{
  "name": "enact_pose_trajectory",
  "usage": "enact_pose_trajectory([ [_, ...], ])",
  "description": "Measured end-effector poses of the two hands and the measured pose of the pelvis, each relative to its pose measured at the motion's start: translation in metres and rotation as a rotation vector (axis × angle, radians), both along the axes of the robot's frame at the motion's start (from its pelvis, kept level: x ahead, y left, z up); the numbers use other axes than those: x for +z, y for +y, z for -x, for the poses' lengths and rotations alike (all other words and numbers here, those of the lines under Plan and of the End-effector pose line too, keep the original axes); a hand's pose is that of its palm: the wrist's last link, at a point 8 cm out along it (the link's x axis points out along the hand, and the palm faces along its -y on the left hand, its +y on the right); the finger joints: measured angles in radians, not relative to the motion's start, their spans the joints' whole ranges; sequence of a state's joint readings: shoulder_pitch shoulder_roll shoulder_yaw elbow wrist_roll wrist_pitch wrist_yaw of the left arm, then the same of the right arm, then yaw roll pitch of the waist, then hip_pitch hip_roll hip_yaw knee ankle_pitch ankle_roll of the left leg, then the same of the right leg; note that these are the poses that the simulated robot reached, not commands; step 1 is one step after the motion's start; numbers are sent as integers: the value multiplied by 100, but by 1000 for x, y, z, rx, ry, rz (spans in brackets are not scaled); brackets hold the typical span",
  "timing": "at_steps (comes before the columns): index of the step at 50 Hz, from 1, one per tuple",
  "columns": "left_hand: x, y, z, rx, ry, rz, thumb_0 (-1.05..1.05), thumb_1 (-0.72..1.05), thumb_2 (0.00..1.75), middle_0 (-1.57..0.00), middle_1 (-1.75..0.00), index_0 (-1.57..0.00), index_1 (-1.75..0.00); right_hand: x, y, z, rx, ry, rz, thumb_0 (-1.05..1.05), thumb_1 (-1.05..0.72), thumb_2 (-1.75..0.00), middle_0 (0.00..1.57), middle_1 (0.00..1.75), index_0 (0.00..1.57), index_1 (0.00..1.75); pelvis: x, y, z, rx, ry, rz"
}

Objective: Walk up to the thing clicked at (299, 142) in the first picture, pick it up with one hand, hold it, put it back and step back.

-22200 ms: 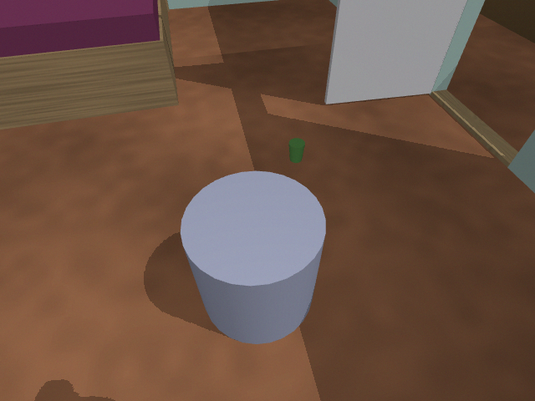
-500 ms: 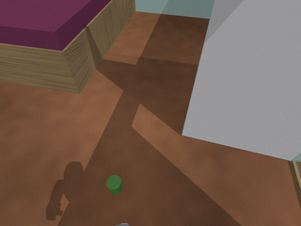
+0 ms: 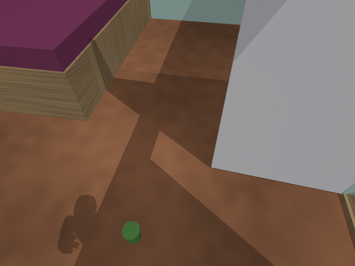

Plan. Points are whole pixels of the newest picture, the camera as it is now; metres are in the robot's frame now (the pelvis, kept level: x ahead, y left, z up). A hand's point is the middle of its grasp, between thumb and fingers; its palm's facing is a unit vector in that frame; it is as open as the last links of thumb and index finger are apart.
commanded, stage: walk up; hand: left
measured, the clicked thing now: (132, 233) +0.41 +0.25 -0.71
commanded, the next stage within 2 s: stand in 0.92 s
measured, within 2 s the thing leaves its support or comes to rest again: neither
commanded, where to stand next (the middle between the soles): +0.03 +0.00 m, yaw +0 degrees
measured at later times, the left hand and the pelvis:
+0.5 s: hand out of the picture +0.09 +0.26 -0.14, palm faces -0.01 -0.94 -0.34, open 7.4 cm; pelvis +0.01 +0.00 +0.01, yaw +0 degrees
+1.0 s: hand out of the picture +0.09 +0.26 -0.14, palm faces +0.01 -0.94 -0.34, open 7.4 cm; pelvis +0.01 +0.01 +0.01, yaw +1 degrees
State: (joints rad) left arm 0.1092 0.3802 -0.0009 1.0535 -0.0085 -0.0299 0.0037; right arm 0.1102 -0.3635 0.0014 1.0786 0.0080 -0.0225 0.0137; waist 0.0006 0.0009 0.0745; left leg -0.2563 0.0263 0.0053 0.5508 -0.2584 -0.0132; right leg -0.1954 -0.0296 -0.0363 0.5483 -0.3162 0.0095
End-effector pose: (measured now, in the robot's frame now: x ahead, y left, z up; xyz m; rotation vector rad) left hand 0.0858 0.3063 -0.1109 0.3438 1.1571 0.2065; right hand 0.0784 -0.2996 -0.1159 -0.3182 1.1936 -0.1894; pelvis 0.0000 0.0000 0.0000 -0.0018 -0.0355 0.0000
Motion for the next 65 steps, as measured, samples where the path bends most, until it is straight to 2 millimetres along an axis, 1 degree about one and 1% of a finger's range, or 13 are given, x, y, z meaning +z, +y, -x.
enact_pose_trajectory([
  [5, 5, -3, -22, -11, -30, 10, 0, 91, 90, -21, -30, -20, -30, 6, 1, -10, -2, -11, 3, 0, -90, -90, 21, 30, 20, 30, 4, 0, -3, 3, -2, 1],
  [10, 8, -7, -27, -13, -28, 20, 0, 91, 90, -21, -30, -20, -30, 11, -1, -16, -4, -18, 7, 0, -90, -90, 21, 30, 20, 30, 8, 0, -5, 3, -4, 0],
  [14, 8, -8, -24, -3, -10, 27, 0, 91, 90, -21, -30, -20, -30, 14, -3, -17, -5, -15, 13, 0, -90, -90, 21, 30, 20, 30, 11, 0, -7, 4, -4, 0],
  [20, 6, -7, -12, 14, 30, 31, 0, 91, 90, -21, -30, -20, -30, 14, -4, -14, -8, 6, 17, 0, -90, -90, 21, 30, 20, 30, 13, 1, -9, 6, -2, 0],
  [26, 4, -5, 0, 36, 63, 32, 0, 91, 90, -21, -30, -20, -30, 13, -1, -10, -11, 23, 14, 0, -90, -90, 21, 30, 20, 30, 13, 2, -10, 8, -2, 1],
  [31, 3, -3, 6, 46, 77, 33, 1, 91, 90, -21, -30, -20, -30, 12, 3, -8, -10, 34, 8, 0, -90, -90, 21, 30, 20, 30, 14, 3, -11, 10, -1, 1],
  [38, 3, -2, 7, 51, 77, 33, 1, 91, 90, -21, -30, -20, -30, 11, 7, -11, -9, 33, 3, 0, -90, -90, 21, 30, 20, 30, 14, 5, -13, 13, -2, 1],
  [46, 4, -1, 1, 52, 58, 36, 0, 91, 90, -21, -30, -20, -30, 13, 10, -17, -3, 19, 3, 0, -90, -90, 21, 30, 20, 30, 14, 7, -15, 16, -2, 0],
  [54, 5, -1, 0, 38, 54, 33, 0, 91, 90, -21, -30, -20, -30, 15, 12, -21, 1, 5, 4, 0, -90, -90, 21, 30, 20, 30, 16, 8, -12, 11, -2, 1],
  [59, 6, 0, 3, 34, 60, 34, 0, 91, 90, -21, -30, -20, -30, 16, 13, -20, 3, 2, 3, 0, -90, -90, 21, 30, 20, 30, 16, 9, -9, 8, -3, 0],
  [65, 5, 0, 10, 34, 71, 33, 0, 91, 90, -21, -30, -20, -30, 15, 13, -14, 1, 15, 0, 0, -90, -90, 21, 30, 20, 30, 16, 9, -7, 10, -2, 0],
])
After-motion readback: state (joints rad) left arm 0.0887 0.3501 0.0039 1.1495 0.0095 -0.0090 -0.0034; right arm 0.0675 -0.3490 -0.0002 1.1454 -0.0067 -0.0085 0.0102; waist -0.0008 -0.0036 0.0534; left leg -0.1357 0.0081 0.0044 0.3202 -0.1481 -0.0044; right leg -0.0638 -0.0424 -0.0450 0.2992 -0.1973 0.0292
